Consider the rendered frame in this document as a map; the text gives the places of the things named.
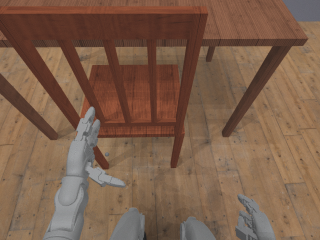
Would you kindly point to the left robot thigh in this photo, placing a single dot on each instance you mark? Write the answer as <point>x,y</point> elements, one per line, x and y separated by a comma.
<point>131,226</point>

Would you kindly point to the robot right shin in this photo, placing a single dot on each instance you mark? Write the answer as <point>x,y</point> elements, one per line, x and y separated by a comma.
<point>191,218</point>

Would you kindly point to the left robot hand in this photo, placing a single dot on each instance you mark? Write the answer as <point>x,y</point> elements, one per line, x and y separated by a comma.
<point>81,150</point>

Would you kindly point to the right robot hand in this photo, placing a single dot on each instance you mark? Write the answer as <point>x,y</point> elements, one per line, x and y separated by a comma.
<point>258,225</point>

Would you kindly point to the table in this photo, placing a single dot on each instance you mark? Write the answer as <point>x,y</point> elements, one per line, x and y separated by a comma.
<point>230,23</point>

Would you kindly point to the chair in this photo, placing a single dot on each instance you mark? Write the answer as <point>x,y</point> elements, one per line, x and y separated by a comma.
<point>130,101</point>

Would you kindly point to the robot left forearm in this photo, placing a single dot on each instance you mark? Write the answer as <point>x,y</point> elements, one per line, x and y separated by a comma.
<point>70,202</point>

